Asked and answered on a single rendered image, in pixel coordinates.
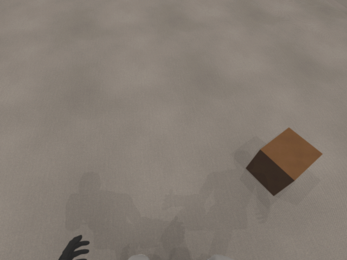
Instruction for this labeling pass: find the carton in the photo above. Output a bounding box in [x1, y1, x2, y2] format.
[246, 128, 322, 196]

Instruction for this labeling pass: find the left robot hand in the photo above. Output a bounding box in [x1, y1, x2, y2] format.
[59, 235, 89, 260]

